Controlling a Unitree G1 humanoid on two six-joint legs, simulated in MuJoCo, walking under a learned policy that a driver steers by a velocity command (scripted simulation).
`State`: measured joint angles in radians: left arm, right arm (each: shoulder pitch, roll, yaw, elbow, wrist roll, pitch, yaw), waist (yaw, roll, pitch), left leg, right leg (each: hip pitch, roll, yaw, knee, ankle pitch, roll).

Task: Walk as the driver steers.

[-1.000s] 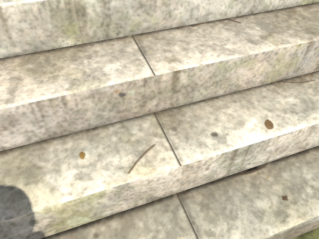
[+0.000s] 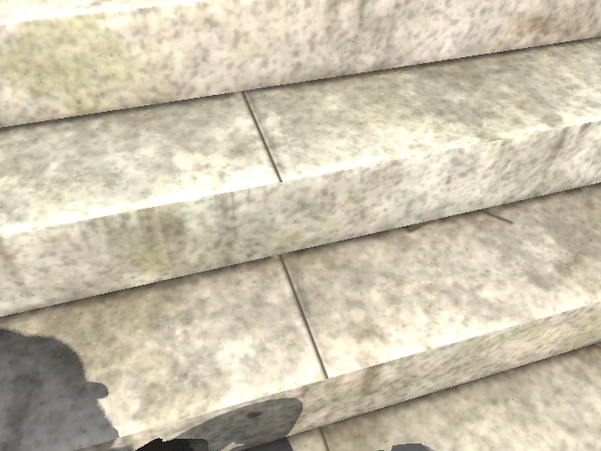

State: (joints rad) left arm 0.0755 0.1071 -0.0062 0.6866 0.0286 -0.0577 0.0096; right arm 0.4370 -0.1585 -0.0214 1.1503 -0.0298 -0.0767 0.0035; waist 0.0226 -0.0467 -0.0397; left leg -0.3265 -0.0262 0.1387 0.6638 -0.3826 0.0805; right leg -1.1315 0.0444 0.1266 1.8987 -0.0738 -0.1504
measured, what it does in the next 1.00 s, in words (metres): climbs, turning left: right foot 0.19 m higher, then left foot 0.19 m higher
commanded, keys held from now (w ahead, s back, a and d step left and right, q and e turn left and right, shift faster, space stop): w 0.14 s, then w+q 0.86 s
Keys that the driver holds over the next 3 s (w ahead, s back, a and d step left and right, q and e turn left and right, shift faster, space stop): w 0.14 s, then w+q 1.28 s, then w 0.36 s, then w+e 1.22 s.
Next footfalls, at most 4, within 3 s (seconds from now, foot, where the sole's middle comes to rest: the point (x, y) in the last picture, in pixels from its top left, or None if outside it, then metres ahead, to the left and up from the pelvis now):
0.28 right None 0.38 -0.12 -0.57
0.82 left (253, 332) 0.57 0.11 -0.38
1.30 right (280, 123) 0.91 0.08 -0.19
1.82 left None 1.00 0.53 0.00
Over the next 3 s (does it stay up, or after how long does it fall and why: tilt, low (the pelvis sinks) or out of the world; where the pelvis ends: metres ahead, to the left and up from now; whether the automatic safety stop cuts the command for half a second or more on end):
stays up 1.45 0.62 1.07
